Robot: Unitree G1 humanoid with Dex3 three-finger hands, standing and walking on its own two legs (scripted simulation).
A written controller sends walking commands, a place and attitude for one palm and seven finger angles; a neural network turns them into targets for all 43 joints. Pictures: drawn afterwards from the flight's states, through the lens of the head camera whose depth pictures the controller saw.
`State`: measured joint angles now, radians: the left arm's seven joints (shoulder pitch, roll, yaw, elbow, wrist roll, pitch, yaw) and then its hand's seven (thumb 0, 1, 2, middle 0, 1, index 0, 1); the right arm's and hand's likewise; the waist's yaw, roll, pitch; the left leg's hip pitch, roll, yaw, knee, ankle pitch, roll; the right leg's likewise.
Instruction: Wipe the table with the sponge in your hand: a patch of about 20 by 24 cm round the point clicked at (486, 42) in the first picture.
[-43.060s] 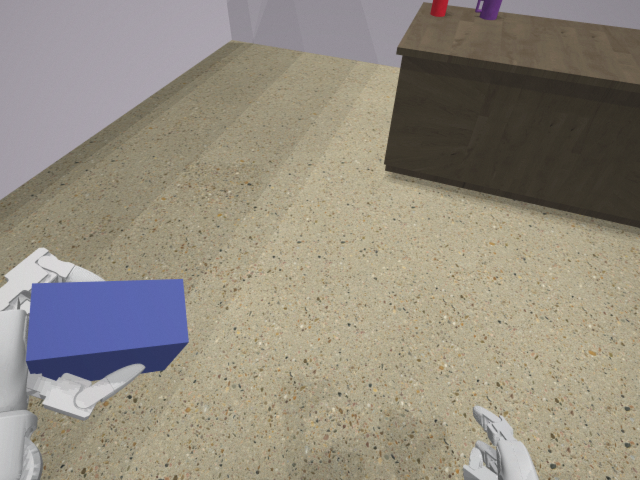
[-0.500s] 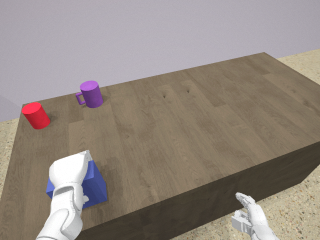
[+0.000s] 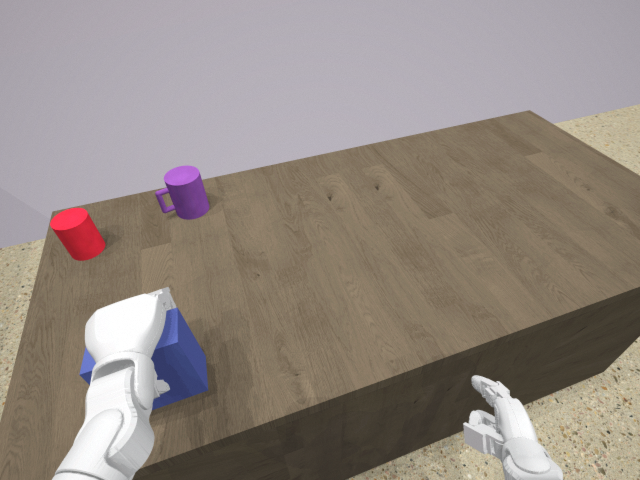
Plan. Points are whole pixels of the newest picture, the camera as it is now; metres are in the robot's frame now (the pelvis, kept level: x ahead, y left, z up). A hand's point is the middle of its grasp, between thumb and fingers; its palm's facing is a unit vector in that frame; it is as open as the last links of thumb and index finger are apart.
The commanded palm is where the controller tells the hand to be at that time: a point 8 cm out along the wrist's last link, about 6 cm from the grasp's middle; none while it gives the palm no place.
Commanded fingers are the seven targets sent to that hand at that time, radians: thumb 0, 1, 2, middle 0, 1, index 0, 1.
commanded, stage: lift the sponge slowly off the table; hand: left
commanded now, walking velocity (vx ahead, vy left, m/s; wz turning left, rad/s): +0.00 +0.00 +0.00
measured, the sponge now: (156, 371) +0.24 +0.28 -0.02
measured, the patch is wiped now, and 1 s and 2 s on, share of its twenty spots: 1.00 1.00 1.00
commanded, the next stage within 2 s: bring the sponge back beside the body in 0.82 s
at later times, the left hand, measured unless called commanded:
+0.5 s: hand (146, 325) +0.26 +0.27 +0.07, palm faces +0.05 -0.14 -0.99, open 10.3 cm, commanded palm +0.23 +0.27 +0.14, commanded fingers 0.00 0.10 1.30 -1.20 -1.60 -1.20 -1.60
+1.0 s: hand (146, 315) +0.26 +0.27 +0.08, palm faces +0.04 -0.16 -0.99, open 10.3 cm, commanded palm +0.22 +0.27 +0.15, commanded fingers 0.00 0.10 1.30 -1.20 -1.60 -1.20 -1.60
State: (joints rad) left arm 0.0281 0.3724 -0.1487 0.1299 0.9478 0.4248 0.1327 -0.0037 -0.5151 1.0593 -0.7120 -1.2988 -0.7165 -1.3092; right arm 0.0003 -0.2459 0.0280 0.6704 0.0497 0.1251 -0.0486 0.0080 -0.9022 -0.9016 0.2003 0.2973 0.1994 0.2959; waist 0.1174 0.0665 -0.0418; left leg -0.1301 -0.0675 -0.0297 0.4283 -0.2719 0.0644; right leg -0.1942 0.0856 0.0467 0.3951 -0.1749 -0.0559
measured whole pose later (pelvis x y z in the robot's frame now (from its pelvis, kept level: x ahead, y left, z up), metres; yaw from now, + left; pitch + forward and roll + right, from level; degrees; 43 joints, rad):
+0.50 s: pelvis +0.00 +0.00 +0.00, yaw +0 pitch -3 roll -1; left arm 0.02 0.40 -0.15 0.01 0.93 0.51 0.08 0.00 -0.51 1.06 -0.71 -1.30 -0.72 -1.31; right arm -0.03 -0.25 0.05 0.68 0.06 0.14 -0.03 0.01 -0.90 -0.90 0.20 0.30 0.20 0.30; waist 0.12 0.08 -0.04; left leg -0.07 -0.07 -0.03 0.38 -0.26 0.07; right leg -0.15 0.08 0.06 0.36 -0.17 -0.05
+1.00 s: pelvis +0.01 +0.01 +0.00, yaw -1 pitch -2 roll -1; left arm 0.01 0.41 -0.15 -0.06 0.92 0.53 0.02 0.00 -0.51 1.06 -0.71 -1.30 -0.72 -1.31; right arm -0.04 -0.24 0.07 0.66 0.06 0.15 -0.02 0.01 -0.90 -0.90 0.20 0.30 0.20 0.30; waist 0.12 0.08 -0.03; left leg -0.07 -0.07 -0.02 0.36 -0.25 0.07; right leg -0.14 0.08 0.06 0.35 -0.16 -0.05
